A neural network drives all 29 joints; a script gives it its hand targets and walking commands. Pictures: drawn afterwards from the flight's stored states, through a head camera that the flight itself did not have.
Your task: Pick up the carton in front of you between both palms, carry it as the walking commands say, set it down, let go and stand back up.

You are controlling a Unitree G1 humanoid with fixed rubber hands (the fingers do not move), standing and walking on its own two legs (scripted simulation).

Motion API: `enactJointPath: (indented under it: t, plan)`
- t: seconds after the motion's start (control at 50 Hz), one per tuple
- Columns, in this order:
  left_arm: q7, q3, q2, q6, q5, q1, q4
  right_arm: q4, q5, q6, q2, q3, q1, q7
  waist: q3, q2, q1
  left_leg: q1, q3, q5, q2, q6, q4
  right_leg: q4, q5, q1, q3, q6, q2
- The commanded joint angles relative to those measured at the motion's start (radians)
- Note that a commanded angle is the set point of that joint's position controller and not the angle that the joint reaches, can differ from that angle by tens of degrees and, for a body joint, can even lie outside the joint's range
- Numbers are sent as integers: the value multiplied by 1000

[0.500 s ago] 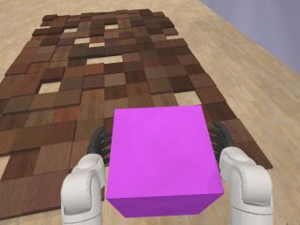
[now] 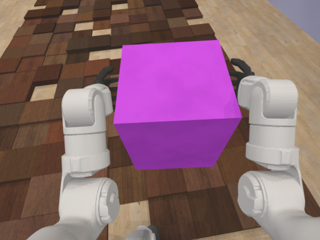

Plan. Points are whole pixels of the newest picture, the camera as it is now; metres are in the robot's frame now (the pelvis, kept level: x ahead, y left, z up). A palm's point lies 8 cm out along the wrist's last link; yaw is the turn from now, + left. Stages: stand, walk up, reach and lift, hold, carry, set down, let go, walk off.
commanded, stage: carry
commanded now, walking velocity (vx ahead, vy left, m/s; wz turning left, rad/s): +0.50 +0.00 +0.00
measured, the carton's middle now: (172, 112) +0.40 +0.00 +0.10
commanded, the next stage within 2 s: none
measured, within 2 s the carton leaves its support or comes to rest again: neither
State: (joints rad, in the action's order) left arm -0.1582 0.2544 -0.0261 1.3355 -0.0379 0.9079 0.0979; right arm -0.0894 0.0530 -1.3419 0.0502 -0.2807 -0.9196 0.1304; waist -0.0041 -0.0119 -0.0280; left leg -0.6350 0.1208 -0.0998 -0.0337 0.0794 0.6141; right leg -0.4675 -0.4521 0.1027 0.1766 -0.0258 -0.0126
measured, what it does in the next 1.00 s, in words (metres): climbs: right foot, then left foot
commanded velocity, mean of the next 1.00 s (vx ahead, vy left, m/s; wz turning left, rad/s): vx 0.50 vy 0.00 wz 0.00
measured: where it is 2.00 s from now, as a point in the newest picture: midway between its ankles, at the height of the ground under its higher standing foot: (167, 88)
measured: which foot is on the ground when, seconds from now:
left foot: down 0.00-0.38, up 0.40-0.66, down 0.68-1.00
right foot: down 0.00-0.04, up 0.06-0.34, down 0.36-0.68, up 0.70-1.00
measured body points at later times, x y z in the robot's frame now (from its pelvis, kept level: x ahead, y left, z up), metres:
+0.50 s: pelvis +0.33 +0.00 +0.03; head +0.43 +0.00 +0.47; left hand +0.73 +0.16 +0.17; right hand +0.75 -0.14 +0.17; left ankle +0.23 +0.11 -0.60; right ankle +0.33 -0.09 -0.70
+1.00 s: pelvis +0.68 +0.04 +0.07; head +0.71 +0.05 +0.52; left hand +1.00 +0.16 +0.15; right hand +0.96 -0.14 +0.16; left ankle +0.60 +0.10 -0.68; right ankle +0.77 -0.10 -0.63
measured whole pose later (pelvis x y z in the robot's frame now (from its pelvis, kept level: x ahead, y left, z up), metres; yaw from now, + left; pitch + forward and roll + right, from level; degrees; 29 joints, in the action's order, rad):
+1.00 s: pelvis +0.68 +0.04 +0.07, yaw -2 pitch +6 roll -3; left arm -0.08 0.13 0.15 1.25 -0.15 0.27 -0.34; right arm 0.35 0.10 -1.23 -0.15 -0.18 -0.26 0.08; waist 0.06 -0.02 0.08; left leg -0.11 0.05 -0.27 0.03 0.09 0.29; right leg -0.75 -0.19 0.63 0.07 0.01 -0.02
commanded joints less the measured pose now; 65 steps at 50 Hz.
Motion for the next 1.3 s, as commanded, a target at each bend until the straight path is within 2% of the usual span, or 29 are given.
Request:
enactJointPath:
  t: [0.0,0.02,0.04,0.1,0.26,0.3,0.34,0.36,0.38,0.4,0.44,0.52,0.6,0.64,0.66,0.68,0.7,0.72,0.76,0.78,0.92,1.04,1.12,1.14,1.16,1.18,1.2,1.24,1.28]
  plan:
    - [245,-556,1024,-12,427,744,-43,-32,-402,10,-1049,558,-660,-205,503,94,77,478,81,37,82,20,-134,-325,866,-111,13,-38,-130]
    - [245,-538,1055,-6,428,772,-57,-51,-380,20,-1039,544,-661,-205,667,-203,103,872,-299,127,-152,170,-33,-640,655,223,-38,12,-65]
    - [243,-539,1053,-2,415,760,-72,-63,-378,21,-1068,527,-615,-208,736,-350,126,1047,-579,179,-270,228,-118,-813,-14,472,-101,32,55]
    - [220,-527,1083,-11,379,767,-149,128,-418,29,-1136,558,-715,-212,581,-105,161,1044,-500,345,-249,172,-121,-842,-35,767,-200,-1,20]
    - [165,-606,934,-66,250,576,-381,456,-472,62,-1059,741,-682,-201,588,-116,116,844,-285,262,-156,135,-149,-252,103,519,-115,5,42]
    - [168,-635,889,-65,242,559,-390,427,-478,61,-1017,775,-656,-213,592,-143,64,719,-190,366,-132,98,-92,-102,259,289,-55,-10,70]
    - [182,-652,859,-54,258,560,-356,357,-479,53,-996,792,-614,-226,595,-41,1,507,-76,506,-56,23,80,32,502,-69,-9,-46,88]
    - [195,-662,866,-47,274,533,-299,320,-469,44,-975,787,-625,-231,627,77,-51,272,-97,175,-12,-27,257,-26,697,-331,-248,-128,-104]
    - [205,-655,848,-40,283,516,-243,261,-465,31,-996,773,-602,-233,713,317,-71,-98,-140,-458,67,-69,570,-121,913,-700,-564,-295,-335]
    - [218,-660,873,-33,304,475,-200,225,-444,27,-984,745,-574,-232,726,289,-96,-272,-197,-529,67,-59,751,-112,775,-770,-642,-336,-348]
    - [244,-670,967,-35,359,543,-226,201,-412,23,-1022,711,-580,-232,596,136,-129,-382,-203,-445,37,-30,701,-81,802,-699,-547,-254,-292]
    - [271,-706,1090,-30,461,634,-345,192,-277,29,-1011,618,-465,-199,536,104,-112,-318,-126,-398,38,-53,508,-23,753,-559,-443,-173,-240]
    - [298,-713,1101,-29,482,549,-384,205,-148,42,-975,569,-294,-167,428,152,-53,138,53,-127,112,-82,-67,101,684,-171,-211,-115,-125]
    - [305,-717,1104,-33,463,439,-382,230,-118,48,-980,583,-196,-168,494,184,54,547,98,92,111,-37,-67,-53,945,-12,-100,-56,-159]
    - [308,-718,1093,-35,444,391,-382,244,-121,54,-980,597,-134,-173,544,142,87,699,60,73,85,-27,-107,-230,895,53,-53,-10,-122]
    - [311,-725,1080,-34,429,362,-383,268,-129,60,-1000,619,-95,-180,565,10,121,850,-145,62,-30,-33,-145,-439,576,226,-53,31,-58]
    - [318,-741,1101,-30,419,322,-394,280,-139,67,-1003,639,-89,-189,601,-293,73,994,-607,305,-285,115,-179,-696,-14,491,-117,63,58]
    - [317,-744,1084,-27,400,280,-403,321,-178,61,-1049,673,-73,-202,601,-244,67,986,-640,351,-302,173,-191,-819,-35,550,-190,38,29]
    - [306,-745,1093,-40,361,198,-459,447,-244,59,-1098,753,-95,-229,521,-73,75,917,-510,454,-259,143,-203,-771,58,620,-201,23,-31]
    - [296,-745,1093,-47,330,143,-479,495,-282,58,-1121,791,-90,-240,502,-57,72,904,-471,482,-240,121,-219,-712,92,630,-200,28,-45]
    - [262,-771,1092,-102,198,-244,-433,476,-414,74,-1125,889,136,-323,428,-99,69,887,-307,577,-198,85,-288,-366,236,625,-112,32,-10]
    - [272,-837,1078,-109,262,-188,-477,462,-409,100,-1071,882,171,-337,281,-140,66,689,-132,537,-124,30,-359,-18,556,386,-11,9,37]
    - [283,-852,1008,-79,318,-120,-527,476,-365,89,-1004,859,161,-310,349,-130,12,632,-32,639,-102,-25,-40,91,582,32,15,-14,40]
    - [288,-841,980,-71,320,-118,-514,471,-352,84,-973,855,146,-304,378,-46,-27,525,-7,462,-58,-50,170,106,541,-118,-27,-1,-6]
    - [293,-819,934,-64,313,-131,-470,456,-348,71,-953,855,109,-299,380,172,-27,234,1,-43,54,-61,414,31,744,-293,-269,-47,-177]
    - [296,-793,902,-65,307,-141,-406,418,-343,55,-947,848,120,-288,417,333,-13,63,-74,-344,120,-66,627,185,507,-316,-625,-212,-336]
    - [297,-807,927,-64,321,-135,-393,414,-340,49,-942,848,93,-283,373,254,-11,46,-152,-344,44,-34,672,205,338,-217,-627,-241,-331]
    - [302,-821,969,-64,355,-34,-379,358,-334,53,-959,818,54,-276,297,84,2,28,-144,-270,-10,-23,570,225,291,-52,-562,-205,-290]
    - [305,-830,986,-72,387,63,-362,299,-335,65,-985,804,26,-266,294,57,3,44,-131,-230,-29,-43,470,243,267,22,-490,-191,-249]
